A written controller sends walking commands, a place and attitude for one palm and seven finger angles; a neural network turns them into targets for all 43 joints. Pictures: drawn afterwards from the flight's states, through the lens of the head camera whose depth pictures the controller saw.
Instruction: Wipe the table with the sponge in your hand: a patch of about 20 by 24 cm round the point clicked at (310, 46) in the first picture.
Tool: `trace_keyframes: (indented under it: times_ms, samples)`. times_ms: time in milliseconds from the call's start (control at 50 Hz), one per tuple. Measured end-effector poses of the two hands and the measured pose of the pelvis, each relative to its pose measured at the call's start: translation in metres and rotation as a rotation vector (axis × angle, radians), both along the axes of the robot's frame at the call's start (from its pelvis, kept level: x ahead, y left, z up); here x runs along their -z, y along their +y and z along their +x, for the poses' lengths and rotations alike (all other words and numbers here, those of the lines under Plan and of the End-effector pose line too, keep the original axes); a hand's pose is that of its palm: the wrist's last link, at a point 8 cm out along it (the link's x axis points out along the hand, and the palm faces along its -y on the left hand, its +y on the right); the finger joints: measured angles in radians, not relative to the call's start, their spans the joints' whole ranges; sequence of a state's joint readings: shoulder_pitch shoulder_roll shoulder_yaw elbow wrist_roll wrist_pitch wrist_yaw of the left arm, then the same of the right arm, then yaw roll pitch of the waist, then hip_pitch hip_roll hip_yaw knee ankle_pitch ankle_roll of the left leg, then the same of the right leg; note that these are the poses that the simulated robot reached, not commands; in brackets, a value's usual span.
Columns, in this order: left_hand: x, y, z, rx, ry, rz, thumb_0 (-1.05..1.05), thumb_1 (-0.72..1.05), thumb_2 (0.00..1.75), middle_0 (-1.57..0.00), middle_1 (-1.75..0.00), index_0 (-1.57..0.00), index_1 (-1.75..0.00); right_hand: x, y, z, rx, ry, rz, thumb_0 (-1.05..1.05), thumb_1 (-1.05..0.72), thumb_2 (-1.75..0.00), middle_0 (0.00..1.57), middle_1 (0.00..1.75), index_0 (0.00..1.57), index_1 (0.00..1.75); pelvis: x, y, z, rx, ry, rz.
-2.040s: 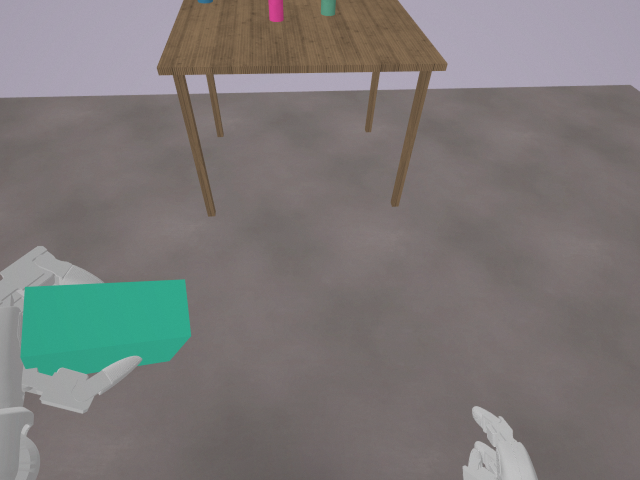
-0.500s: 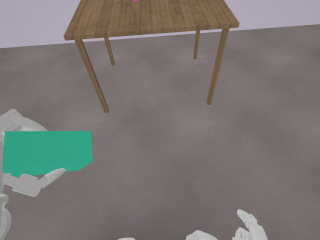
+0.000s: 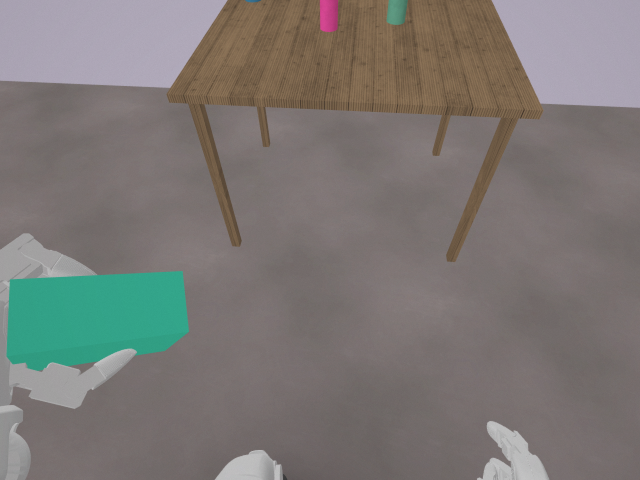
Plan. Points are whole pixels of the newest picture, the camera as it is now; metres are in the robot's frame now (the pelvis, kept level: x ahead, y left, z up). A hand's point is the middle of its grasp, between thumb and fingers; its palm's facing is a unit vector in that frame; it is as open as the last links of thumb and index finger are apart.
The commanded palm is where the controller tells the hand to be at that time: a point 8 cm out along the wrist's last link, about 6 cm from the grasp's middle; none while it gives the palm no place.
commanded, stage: walk to a spot facing it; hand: left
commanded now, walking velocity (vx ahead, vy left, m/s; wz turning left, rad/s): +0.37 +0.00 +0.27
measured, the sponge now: (127, 319) +0.22 +0.20 +0.15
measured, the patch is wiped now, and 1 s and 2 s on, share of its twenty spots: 0.00 0.00 0.00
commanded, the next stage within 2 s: none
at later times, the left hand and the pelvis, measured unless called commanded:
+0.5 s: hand (151, 221) +0.33 +0.22 +0.17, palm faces +0.55 -0.70 -0.46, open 9.8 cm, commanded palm +0.28 +0.24 +0.18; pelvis +0.16 -0.05 -0.02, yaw +8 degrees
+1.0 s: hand (129, 191) +0.37 +0.26 +0.17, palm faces +0.64 -0.64 -0.42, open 9.8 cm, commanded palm +0.29 +0.27 +0.18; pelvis +0.24 -0.05 -0.01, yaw +21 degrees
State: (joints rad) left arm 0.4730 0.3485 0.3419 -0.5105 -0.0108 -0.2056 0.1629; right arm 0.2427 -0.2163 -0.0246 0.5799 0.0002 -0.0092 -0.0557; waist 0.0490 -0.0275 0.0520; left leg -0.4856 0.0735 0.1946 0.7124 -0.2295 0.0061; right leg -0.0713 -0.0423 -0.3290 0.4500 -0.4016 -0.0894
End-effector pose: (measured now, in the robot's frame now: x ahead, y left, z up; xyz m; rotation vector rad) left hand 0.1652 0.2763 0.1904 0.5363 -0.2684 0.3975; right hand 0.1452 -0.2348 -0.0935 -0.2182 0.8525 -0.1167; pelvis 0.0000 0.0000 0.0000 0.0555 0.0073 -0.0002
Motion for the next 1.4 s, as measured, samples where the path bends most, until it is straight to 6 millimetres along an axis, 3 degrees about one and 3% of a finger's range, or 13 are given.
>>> trace_keyframes:
  times_ms: [180, 260, 380, 540, 600, 700, 800, 880, 960, 1120, 1180, 1260, 1400]
  samples:
    - [-0.006, 0.006, 0.082, 0.087, -0.121, 0.03, 0.0, -0.46, 0.98, -0.79, -1.33, -0.79, -1.32, -0.001, 0.038, 0.086, -0.031, -0.127, 0.053, 0.01, -0.9, -0.9, 0.2, 0.3, 0.2, 0.3, 0.016, 0.009, 0.051, -0.033, -0.033, -0.01]
    - [-0.023, 0.001, 0.092, 0.106, -0.095, 0.086, 0.0, -0.46, 0.98, -0.79, -1.33, -0.79, -1.32, -0.011, 0.043, 0.103, -0.025, -0.12, 0.101, 0.01, -0.9, -0.9, 0.21, 0.3, 0.21, 0.3, 0.005, 0.001, 0.073, -0.038, -0.009, -0.046]
    - [-0.026, -0.009, 0.092, 0.008, -0.023, 0.089, 0.0, -0.46, 0.98, -0.79, -1.33, -0.79, -1.32, -0.006, 0.021, 0.124, -0.046, -0.052, 0.095, 0.01, -0.9, -0.9, 0.21, 0.3, 0.21, 0.3, -0.005, -0.018, 0.117, -0.065, 0.004, -0.081]
    - [0.017, -0.038, 0.131, -0.154, -0.024, -0.021, 0.0, -0.46, 0.98, -0.79, -1.33, -0.79, -1.32, 0.033, -0.034, 0.187, -0.135, 0.001, 0.014, 0.01, -0.9, -0.9, 0.21, 0.3, 0.21, 0.3, 0.02, -0.059, 0.162, -0.166, -0.05, -0.058]
    - [0.017, -0.049, 0.147, -0.129, -0.007, -0.041, 0.0, -0.46, 0.98, -0.79, -1.33, -0.79, -1.32, 0.025, -0.048, 0.215, -0.143, -0.009, -0.014, 0.02, -0.9, -0.9, 0.21, 0.3, 0.21, 0.3, 0.015, -0.064, 0.173, -0.181, -0.057, -0.047]
    - [-0.012, -0.053, 0.16, -0.074, -0.016, 0.065, 0.0, -0.46, 0.98, -0.79, -1.33, -0.79, -1.32, -0.007, -0.053, 0.256, -0.138, -0.067, -0.04, 0.02, -0.91, -0.9, 0.2, 0.3, 0.2, 0.3, 0.003, -0.068, 0.195, -0.221, -0.039, -0.034]
    - [-0.027, -0.032, 0.159, -0.122, -0.075, 0.116, 0.0, -0.46, 0.98, -0.79, -1.33, -0.79, -1.32, -0.023, -0.04, 0.291, -0.181, -0.099, -0.08, 0.01, -0.91, -0.9, 0.2, 0.3, 0.2, 0.3, 0.003, -0.058, 0.219, -0.259, -0.013, -0.031]
    - [-0.009, -0.006, 0.157, -0.185, -0.11, 0.081, 0.0, -0.47, 0.98, -0.79, -1.33, -0.79, -1.32, -0.016, -0.016, 0.316, -0.2, -0.139, -0.093, 0.01, -0.9, -0.9, 0.2, 0.3, 0.2, 0.3, 0.02, -0.041, 0.232, -0.281, -0.02, -0.026]
    - [0.008, 0.008, 0.158, -0.242, -0.067, 0.029, 0.0, -0.47, 0.98, -0.79, -1.33, -0.79, -1.32, -0.011, 0.021, 0.324, -0.277, -0.117, -0.013, 0.01, -0.91, -0.9, 0.2, 0.3, 0.2, 0.3, 0.016, -0.044, 0.236, -0.339, -0.039, -0.05]
    - [-0.024, -0.027, 0.123, -0.31, -0.049, 0.076, 0.0, -0.47, 0.98, -0.79, -1.33, -0.78, -1.32, -0.005, 0.065, 0.332, -0.471, -0.085, 0.125, 0.01, -0.9, -0.9, 0.21, 0.3, 0.21, 0.3, 0.006, -0.063, 0.247, -0.45, -0.034, -0.081]
    - [-0.031, -0.038, 0.106, -0.399, -0.016, 0.122, 0.0, -0.47, 0.98, -0.79, -1.33, -0.78, -1.32, 0.005, 0.066, 0.342, -0.523, -0.075, 0.156, 0.01, -0.9, -0.9, 0.21, 0.3, 0.21, 0.3, 0.008, -0.076, 0.254, -0.483, -0.032, -0.074]
    - [-0.018, -0.045, 0.088, -0.552, 0.019, 0.06, 0.0, -0.47, 0.98, -0.79, -1.33, -0.78, -1.32, 0.016, 0.055, 0.359, -0.576, -0.056, 0.144, 0.01, -0.9, -0.9, 0.21, 0.3, 0.21, 0.3, 0.009, -0.092, 0.259, -0.541, -0.048, -0.049]
    - [0.024, -0.054, 0.075, -0.664, 0.091, -0.155, 0.0, -0.47, 0.99, -0.79, -1.33, -0.78, -1.33, -0.004, 0.023, 0.385, -0.602, -0.072, 0.018, 0.01, -0.9, -0.9, 0.21, 0.3, 0.21, 0.3, -0.006, -0.106, 0.26, -0.638, -0.033, 0.004]
